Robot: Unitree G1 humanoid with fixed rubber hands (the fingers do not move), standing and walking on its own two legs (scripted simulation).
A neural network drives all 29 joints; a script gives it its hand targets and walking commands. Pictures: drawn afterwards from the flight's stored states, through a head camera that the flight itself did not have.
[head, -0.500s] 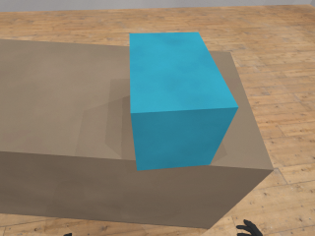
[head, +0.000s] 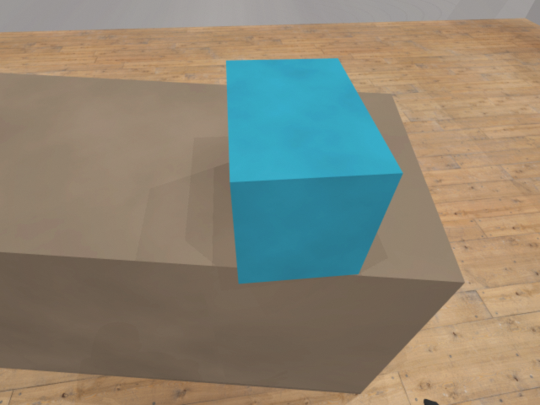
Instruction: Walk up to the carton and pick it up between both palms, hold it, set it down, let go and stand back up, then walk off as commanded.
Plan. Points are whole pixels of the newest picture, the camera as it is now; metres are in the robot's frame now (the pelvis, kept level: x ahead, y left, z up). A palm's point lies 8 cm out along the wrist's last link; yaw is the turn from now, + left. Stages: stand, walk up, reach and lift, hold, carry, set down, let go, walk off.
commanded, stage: stand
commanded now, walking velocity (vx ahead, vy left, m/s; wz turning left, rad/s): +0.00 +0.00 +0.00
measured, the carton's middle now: (290, 165) +0.47 +0.00 +0.10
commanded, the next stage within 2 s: walk off in 0.10 s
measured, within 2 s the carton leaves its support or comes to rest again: neither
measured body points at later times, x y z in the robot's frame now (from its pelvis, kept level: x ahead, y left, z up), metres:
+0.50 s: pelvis -0.03 +0.00 -0.01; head -0.05 +0.01 +0.44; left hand +0.02 +0.29 -0.14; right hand +0.07 -0.27 -0.13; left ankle +0.02 +0.14 -0.74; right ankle -0.01 -0.10 -0.74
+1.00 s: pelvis -0.15 +0.07 -0.03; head -0.13 +0.11 +0.41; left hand -0.08 +0.38 -0.17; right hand -0.05 -0.22 -0.13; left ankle -0.09 +0.12 -0.74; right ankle -0.15 -0.09 -0.66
